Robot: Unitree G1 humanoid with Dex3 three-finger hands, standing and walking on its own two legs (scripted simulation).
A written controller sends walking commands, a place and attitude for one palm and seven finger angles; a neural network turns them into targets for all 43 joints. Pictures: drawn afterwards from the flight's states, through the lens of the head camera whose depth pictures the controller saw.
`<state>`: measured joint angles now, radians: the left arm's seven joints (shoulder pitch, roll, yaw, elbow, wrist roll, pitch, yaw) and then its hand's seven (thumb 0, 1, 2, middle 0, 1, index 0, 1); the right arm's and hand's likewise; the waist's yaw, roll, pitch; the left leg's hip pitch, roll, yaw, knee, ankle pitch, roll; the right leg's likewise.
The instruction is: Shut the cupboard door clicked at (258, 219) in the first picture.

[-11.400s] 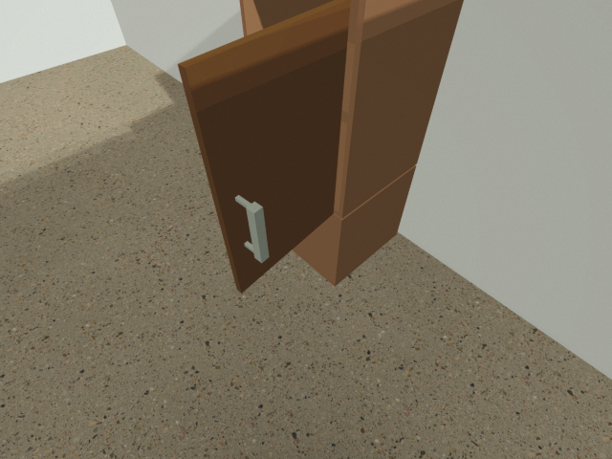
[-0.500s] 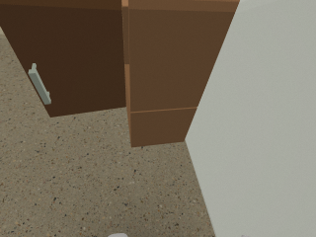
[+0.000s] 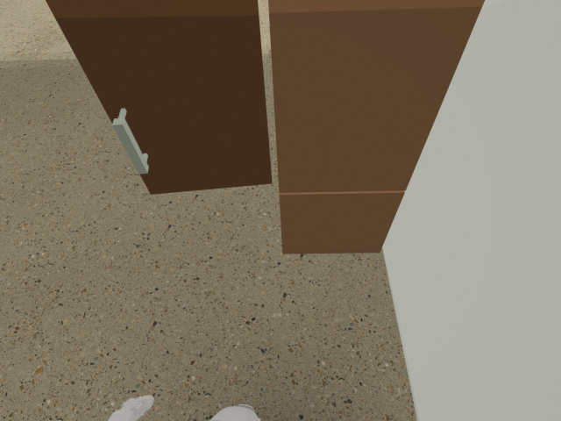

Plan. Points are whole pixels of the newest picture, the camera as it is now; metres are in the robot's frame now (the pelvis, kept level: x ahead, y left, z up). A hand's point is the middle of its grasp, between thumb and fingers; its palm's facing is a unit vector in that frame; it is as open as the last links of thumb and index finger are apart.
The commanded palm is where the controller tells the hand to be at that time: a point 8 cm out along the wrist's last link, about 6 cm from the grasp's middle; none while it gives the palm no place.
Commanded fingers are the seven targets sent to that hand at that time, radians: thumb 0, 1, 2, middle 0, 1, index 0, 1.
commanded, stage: turn to face it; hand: left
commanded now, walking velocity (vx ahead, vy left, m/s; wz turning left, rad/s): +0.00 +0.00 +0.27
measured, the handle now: (133, 142) +0.72 +0.41 -0.10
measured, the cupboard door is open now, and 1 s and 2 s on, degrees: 95 95 95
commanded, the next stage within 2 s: take the last steps up to it in 0.08 s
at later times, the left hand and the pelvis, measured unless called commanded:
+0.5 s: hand out of the picture -0.05 +0.22 -0.18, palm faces +0.25 -0.95 -0.20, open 7.3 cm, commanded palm none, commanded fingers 0.00 0.90 0.90 -0.20 -0.30 -0.20 -0.30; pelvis +0.01 +0.03 +0.00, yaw +10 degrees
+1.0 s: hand (169, 344) +0.25 +0.22 -0.16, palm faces +0.15 -0.97 -0.19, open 7.3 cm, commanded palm none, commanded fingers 0.00 0.90 0.90 -0.20 -0.30 -0.20 -0.30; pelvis +0.15 +0.03 -0.01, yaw +11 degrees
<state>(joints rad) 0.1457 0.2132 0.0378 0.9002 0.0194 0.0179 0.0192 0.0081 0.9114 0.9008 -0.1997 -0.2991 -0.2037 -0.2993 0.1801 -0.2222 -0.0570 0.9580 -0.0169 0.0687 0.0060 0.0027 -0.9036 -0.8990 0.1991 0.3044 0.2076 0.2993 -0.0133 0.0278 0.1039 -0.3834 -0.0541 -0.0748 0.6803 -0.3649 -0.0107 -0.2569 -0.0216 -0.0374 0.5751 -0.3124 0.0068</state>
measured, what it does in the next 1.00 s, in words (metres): walks ahead: left foot, then right foot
